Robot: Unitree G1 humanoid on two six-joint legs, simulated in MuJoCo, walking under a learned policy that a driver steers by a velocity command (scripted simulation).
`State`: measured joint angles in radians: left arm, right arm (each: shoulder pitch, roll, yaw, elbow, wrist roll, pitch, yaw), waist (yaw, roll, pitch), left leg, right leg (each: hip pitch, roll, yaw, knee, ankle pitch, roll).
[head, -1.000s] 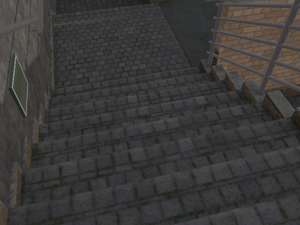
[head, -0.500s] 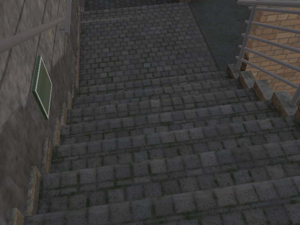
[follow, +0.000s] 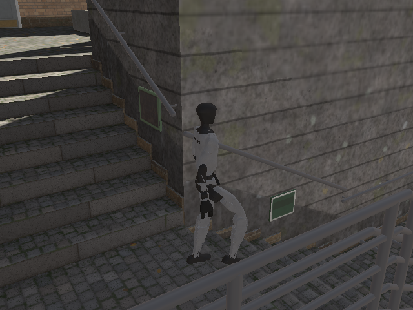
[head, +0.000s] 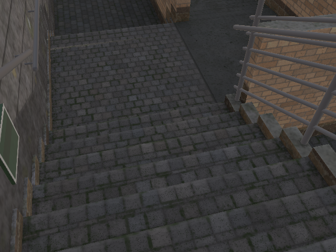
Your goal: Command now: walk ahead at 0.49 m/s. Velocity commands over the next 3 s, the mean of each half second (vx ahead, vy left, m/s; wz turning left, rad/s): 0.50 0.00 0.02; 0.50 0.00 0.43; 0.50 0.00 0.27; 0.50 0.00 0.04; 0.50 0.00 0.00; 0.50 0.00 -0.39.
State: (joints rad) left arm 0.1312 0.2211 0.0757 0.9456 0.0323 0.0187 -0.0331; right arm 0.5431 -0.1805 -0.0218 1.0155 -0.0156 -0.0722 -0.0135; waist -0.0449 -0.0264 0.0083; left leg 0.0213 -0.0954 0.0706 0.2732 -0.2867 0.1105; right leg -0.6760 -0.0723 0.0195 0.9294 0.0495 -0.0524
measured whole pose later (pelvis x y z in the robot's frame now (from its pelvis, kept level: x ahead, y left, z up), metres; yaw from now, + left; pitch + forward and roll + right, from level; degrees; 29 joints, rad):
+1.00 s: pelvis +0.56 +0.03 -0.35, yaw +16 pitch -1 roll +0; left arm 0.36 0.23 0.03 0.97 0.02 -0.03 0.04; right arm 0.16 -0.21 -0.06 0.93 -0.01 -0.01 0.01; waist 0.05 -0.04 0.07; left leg -0.38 -0.08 0.04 0.64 -0.23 0.12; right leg -0.54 -0.09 -0.01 1.90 -0.70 -0.02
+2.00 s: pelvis +1.11 +0.15 -0.58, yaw +22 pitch +0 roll -3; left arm 0.53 0.20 0.03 1.00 0.04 -0.08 0.02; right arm 0.03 -0.24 -0.05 0.89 -0.02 -0.03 0.03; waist 0.14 0.07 0.00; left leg -0.49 0.05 0.00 0.44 0.41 0.04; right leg -0.10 0.10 -0.02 0.92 -0.81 -0.06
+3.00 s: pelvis +1.64 +0.31 -0.84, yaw +8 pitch +0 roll +0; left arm 0.55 0.20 0.04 1.02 0.01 -0.04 0.03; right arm 0.12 -0.25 -0.07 0.90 -0.06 -0.01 0.01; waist 0.07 0.03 -0.01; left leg -0.72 0.07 -0.09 0.91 0.18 -0.01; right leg -0.19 0.17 0.13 0.65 -0.43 -0.12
